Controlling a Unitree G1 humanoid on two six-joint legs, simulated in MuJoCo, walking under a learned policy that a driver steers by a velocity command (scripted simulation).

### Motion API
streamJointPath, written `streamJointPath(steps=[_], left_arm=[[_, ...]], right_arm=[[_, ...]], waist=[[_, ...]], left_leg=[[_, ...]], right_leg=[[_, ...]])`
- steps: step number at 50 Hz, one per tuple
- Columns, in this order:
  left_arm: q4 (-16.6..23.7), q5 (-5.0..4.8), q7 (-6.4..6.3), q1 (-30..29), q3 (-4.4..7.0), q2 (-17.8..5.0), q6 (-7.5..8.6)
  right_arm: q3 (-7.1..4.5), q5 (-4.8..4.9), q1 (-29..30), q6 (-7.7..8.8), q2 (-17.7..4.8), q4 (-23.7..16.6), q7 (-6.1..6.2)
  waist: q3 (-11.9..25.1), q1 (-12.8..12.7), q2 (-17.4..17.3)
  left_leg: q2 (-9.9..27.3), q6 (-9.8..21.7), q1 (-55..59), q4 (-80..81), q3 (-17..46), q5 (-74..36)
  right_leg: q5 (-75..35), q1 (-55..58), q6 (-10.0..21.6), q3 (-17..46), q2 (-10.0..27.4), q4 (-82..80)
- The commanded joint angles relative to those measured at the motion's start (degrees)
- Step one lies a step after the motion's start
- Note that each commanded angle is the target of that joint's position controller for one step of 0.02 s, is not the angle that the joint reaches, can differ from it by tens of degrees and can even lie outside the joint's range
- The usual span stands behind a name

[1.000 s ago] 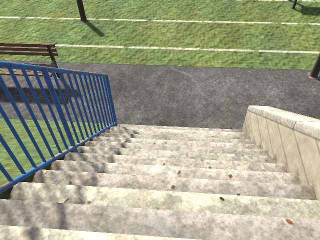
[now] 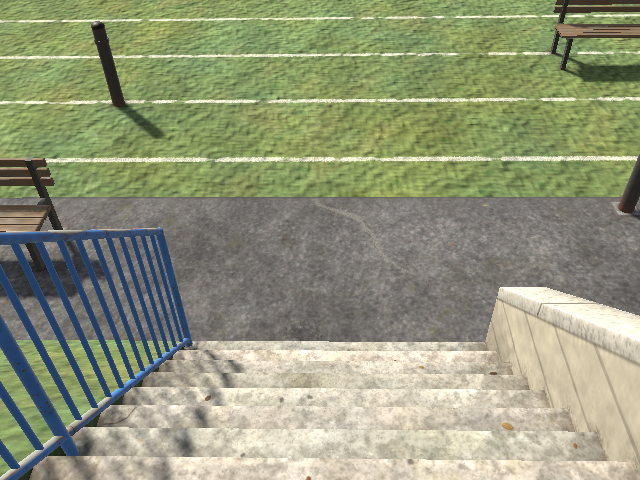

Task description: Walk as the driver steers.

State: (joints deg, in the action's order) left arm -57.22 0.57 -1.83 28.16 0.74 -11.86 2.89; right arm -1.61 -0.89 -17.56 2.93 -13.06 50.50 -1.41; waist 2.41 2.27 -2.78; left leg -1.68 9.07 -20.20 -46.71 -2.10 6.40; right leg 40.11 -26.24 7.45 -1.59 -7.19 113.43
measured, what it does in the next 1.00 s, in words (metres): goes down, turning right: right foot 0.20 m lower, then left foot 0.21 m lower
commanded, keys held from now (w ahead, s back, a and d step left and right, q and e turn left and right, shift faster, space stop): w+shift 0.32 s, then w+e+shift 0.42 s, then w+shift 0.26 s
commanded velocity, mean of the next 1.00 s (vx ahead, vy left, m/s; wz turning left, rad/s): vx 1.00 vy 0.00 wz -0.35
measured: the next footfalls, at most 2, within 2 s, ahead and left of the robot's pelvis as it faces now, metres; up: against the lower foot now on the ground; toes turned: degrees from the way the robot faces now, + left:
right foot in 0.30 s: +0.26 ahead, -0.11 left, -0.20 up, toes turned +0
left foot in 0.66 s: +0.51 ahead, +0.14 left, -0.41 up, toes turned -11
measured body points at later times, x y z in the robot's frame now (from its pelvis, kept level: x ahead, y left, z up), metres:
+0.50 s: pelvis +0.30 -0.01 -0.28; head +0.29 -0.02 +0.17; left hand +0.19 +0.22 -0.42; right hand +0.48 -0.25 -0.38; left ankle +0.45 +0.14 -0.88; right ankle +0.22 -0.11 -0.95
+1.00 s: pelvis +0.63 -0.01 -0.54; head +0.62 +0.00 -0.09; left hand +0.88 +0.14 -0.65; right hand +0.43 -0.18 -0.68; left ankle +0.48 +0.14 -1.13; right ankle +0.77 -0.16 -1.22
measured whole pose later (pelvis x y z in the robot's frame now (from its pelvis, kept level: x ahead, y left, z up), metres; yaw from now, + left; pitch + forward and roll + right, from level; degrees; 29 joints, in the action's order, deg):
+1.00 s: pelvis +0.63 -0.01 -0.54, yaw -20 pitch -2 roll +3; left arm -49.3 0.8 1.6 4.3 1.8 -12.8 1.7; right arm -0.4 -0.5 -34.4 5.5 -10.5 61.7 0.7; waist 0.8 4.4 5.0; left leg 1.1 1.6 -8.2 -71.7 -10.1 52.0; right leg -31.8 -38.8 6.9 2.6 0.3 47.6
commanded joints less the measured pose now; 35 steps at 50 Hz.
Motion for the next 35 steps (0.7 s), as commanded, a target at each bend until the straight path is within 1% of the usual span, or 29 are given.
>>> streamJointPath(steps=[1,2,3,4,5,7,8,10,12,13,14,15,16,17,18,19,20,21,22,23,25,26,28,29,31,32,33,34,35], left_arm=[[7.7,2.3,-1.5,-4.24,-0.18,-1.44,-0.13],[5.75,3.2,-1.63,-3.47,0.2,-1.49,-0.28],[4.87,4.54,-1.75,-3.37,0.53,-1.5,-0.43],[9.76,4.16,-0.94,-5.91,-0.24,-0.99,-0.25],[5.97,4.23,-0.88,-4.17,-0.07,-0.23,-1.11],[7.44,2.06,0.7,-12.86,1.41,-4.77,-0.27],[9.34,1.65,2.04,-16.09,-0.04,-3.29,0.26],[10.94,-0.21,2.79,-21.67,-0.42,-2.21,0.68],[7.07,1.57,1.85,-9.54,1.68,-8.05,-1.37],[5.49,2.01,1.43,-3.87,2.89,-10.26,-2.18],[0.82,1.71,0.7,9.84,4.42,-12.53,-2.78],[3.44,-0.17,2.14,10.64,4.49,-11.21,-2.09],[2.59,-0.67,4.2,7.89,2.48,-8.56,-1.49],[1.88,0.08,4.84,6.92,1.22,-8.12,-0.53],[-0.04,-0.13,4.84,11.22,2.11,-8.77,0.69],[-0.76,-0.45,4.32,10.69,1.76,-8.64,0.98],[-0.14,-0.06,3.55,6.97,0.66,-6.94,1.72],[2.82,0.62,1.63,1.36,-0.45,-4.67,2.17],[3.66,0.87,0.77,-3.77,-0.68,-3.85,1.69],[4.38,1.6,0.86,-4.94,0.33,-7.73,1.43],[5.06,-1.25,-0.24,-2.69,0.62,-6.98,2.96],[6.16,-2.4,-0.77,-4.55,0.51,-6.07,3.09],[7.08,-1.48,-0.75,-4.4,1.27,-7.12,1.61],[6.98,-1.02,-0.22,-4.55,1.42,-7.83,1.12],[7.77,1.1,-0.28,-9.05,2.65,-9.84,-0.21],[6.44,1.13,-0.33,-9.36,2.63,-7.8,-0.99],[6.49,0.48,-0.42,-8.27,3.37,-7.99,-1.39],[7.58,-0.3,-0.18,-4.57,2.57,-2.15,-1.88],[11.39,-1.76,-0.67,0.97,1.01,2.49,-1.83]], right_arm=[[-1.28,0.95,-21.84,1.22,-7.73,7.35,-1.75],[-0.11,0.11,-19.57,2.85,-4.92,6.94,-1.51],[1.21,0.63,-14.07,3.22,-2.12,5.65,-1.23],[1.1,0.27,-7.94,3.43,-3.74,3.8,0.33],[0.28,-0.8,-8.51,3.76,-6.62,4.46,0.84],[0.57,1.06,-6.25,5.38,-6.19,3.82,2.1],[0.68,2.55,-3.52,5.43,-6.05,2.99,2.91],[0.7,2.33,-5.67,4.04,-5.59,2.34,3.09],[-0.84,1.09,-1.08,2.28,-9.85,2.6,3.09],[-0.78,-0.4,-2.23,1.56,-8.3,3.0,2.87],[-0.6,-1.42,-0.1,0.92,-6.18,2.93,3.0],[-1.93,-0.64,-0.5,-0.84,-6.65,2.48,3.78],[-0.63,-0.56,1.02,-1.11,-0.51,-0.01,4.45],[1.07,-0.43,-2.73,-0.46,3.41,-4.53,4.85],[0.47,-1.61,-3.12,-0.14,-0.63,-2.08,4.61],[0.65,-2.75,-0.85,0.02,0.39,-2.1,4.25],[0.78,-4.0,1.78,0.72,0.62,-3.49,3.6],[1.27,-3.21,7.16,0.59,0.58,-7.85,2.32],[1.12,-3.11,8.78,-0.3,0.12,-6.97,1.92],[0.37,-3.31,2.38,-1.24,-0.03,-2.24,1.81],[-1.04,-2.08,10.13,-0.13,-5.61,-4.03,0.55],[0.05,-1.68,13.24,0.72,-3.72,-5.54,0.01],[0.68,0.8,16.91,0.5,-0.9,-7.57,-0.45],[-0.21,0.47,13.87,0.05,-1.69,-6.42,0.0],[-2.11,-0.06,-3.41,-1.05,-6.39,-2.16,1.2],[-3.72,-0.2,-14.91,-1.1,-9.11,1.94,1.69],[-4.1,0.0,-19.99,-0.59,-9.25,1.55,1.55],[-2.71,-0.11,-13.94,-0.09,-7.3,0.32,0.04],[-1.52,-0.79,-8.44,0.77,-6.76,-0.14,-1.45]], waist=[[-7.56,0.12,-1.16],[-9.19,-2.53,4.64],[-9.14,-6.03,4.99],[-7.88,-11.17,4.37],[-6.77,-10.81,-0.87],[-6.04,-7.71,3.39],[-7.23,-9.39,5.18],[-9.69,-2.65,0.56],[-6.84,-7.27,-11.84],[-6.45,-8.3,-10.26],[-3.05,-13.92,-6.3],[-6.92,-18.24,6.86],[-11.27,-12.42,14.46],[-6.95,-4.21,16.16],[-3.85,-5.95,6.19],[-4.6,-4.52,5.08],[-3.97,-1.63,3.51],[-5.72,1.26,7.88],[-7.73,2.16,6.63],[-5.23,3.81,7.64],[-6.52,0.38,2.97],[-6.1,0.31,0.32],[-7.91,-4.73,6.5],[-5.0,-4.94,10.84],[-2.64,2.97,17.66],[-0.94,7.76,14.04],[-4.1,12.9,3.01],[-7.33,5.41,-5.28],[-3.32,-4.78,-15.77]], left_leg=[[19.61,4.49,25.37,3.2,24.72,-35.08],[16.94,1.74,16.89,1.54,22.35,-20.95],[16.1,0.76,7.55,1.38,22.94,-26.32],[16.54,3.37,-14.01,7.88,22.79,-17.52],[15.87,4.79,-24.13,6.67,24.98,-16.56],[10.36,1.32,-20.3,-2.95,23.31,4.91],[7.14,0.32,-27.35,-3.93,17.21,17.55],[5.16,0.83,-30.24,-5.47,12.04,17.21],[9.88,3.02,-15.81,-16.04,16.44,1.58],[9.19,2.97,-12.7,-25.71,14.31,-10.32],[7.27,1.09,-16.31,-45.77,9.62,-25.84],[-4.01,-0.15,-13.85,-75.09,1.72,-9.95],[-10.91,0.3,-38.31,-86.8,3.71,35.64],[-8.2,0.71,-50.95,-77.89,7.91,37.18],[-3.36,1.35,-55.44,-68.05,12.51,34.08],[-0.35,0.03,-56.51,-66.04,12.07,35.83],[2.73,-3.11,-56.9,-54.36,13.14,18.7],[5.03,-9.1,-45.84,-32.28,10.3,2.67],[5.51,-10.42,-27.92,-25.91,8.22,-8.32],[3.98,-10.31,-13.9,-32.85,4.76,-13.71],[4.4,-9.28,-22.84,-16.92,5.85,-32.79],[3.46,-9.27,-8.7,-4.38,4.74,-45.21],[0.72,-10.2,1.75,7.83,1.16,-36.98],[-0.25,-9.85,6.8,1.57,0.57,-37.58],[4.26,-7.45,13.31,6.31,5.82,-29.38],[6.31,-6.68,23.45,11.34,6.63,-30.06],[9.05,-5.08,28.95,28.49,7.3,-28.43],[14.96,-8.21,30.68,19.97,11.22,-42.24],[21.43,-10.97,39.73,-1.49,13.83,-76.6]], right_leg=[[-1.36,-44.39,1.95,12.4,1.91,0.0],[-13.59,-44.99,1.44,15.51,2.13,-8.45],[-19.94,-41.53,-0.47,15.11,3.65,-13.29],[-34.74,-22.42,-5.03,9.85,5.27,-39.58],[-45.47,-9.34,-6.05,5.93,4.92,-33.27],[-65.38,-11.75,-5.59,9.12,4.66,-44.05],[-78.75,-1.91,-5.75,3.84,6.54,-57.81],[-76.83,12.34,-6.7,-5.04,4.33,-65.82],[-64.98,9.51,-2.92,-1.64,8.46,-61.21],[-57.54,12.49,-1.68,-1.43,9.27,-64.85],[-52.49,26.0,0.75,-1.01,9.36,-69.62],[-44.62,23.85,5.13,4.73,13.95,-101.48],[-73.57,31.17,2.81,7.88,17.89,-79.52],[-94.08,38.24,3.92,17.09,22.61,-65.43],[-68.22,38.25,7.09,21.65,25.38,-68.96],[-55.39,31.48,9.24,24.62,25.21,-69.87],[-44.72,26.32,8.82,27.4,24.08,-70.18],[-35.12,7.92,10.58,35.79,25.84,-79.09],[-31.01,-9.47,10.3,33.51,20.9,-79.92],[-36.51,-19.18,9.74,29.85,19.17,-76.49],[-21.28,-8.44,8.28,27.98,12.7,-66.13],[-10.15,-16.77,6.28,24.33,8.83,-65.33],[-13.16,-14.93,5.57,19.63,7.26,-62.67],[-18.18,-13.57,5.43,20.83,8.68,-58.91],[-29.95,-5.97,5.23,22.16,9.05,-43.17],[-43.84,-8.32,4.02,19.07,7.6,-26.39],[-31.36,-13.53,3.09,12.69,-0.01,-2.22],[-0.01,-27.57,3.68,11.96,-6.31,11.0],[2.21,-41.65,2.99,7.85,-0.03,9.42]])
Keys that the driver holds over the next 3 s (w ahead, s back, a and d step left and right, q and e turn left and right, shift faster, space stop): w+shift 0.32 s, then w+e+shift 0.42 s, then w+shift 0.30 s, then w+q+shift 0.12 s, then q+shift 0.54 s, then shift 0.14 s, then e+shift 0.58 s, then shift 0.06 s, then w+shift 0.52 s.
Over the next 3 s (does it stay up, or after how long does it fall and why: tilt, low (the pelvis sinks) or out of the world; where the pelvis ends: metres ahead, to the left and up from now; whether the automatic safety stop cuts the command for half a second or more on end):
stays up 1.09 -0.08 -1.06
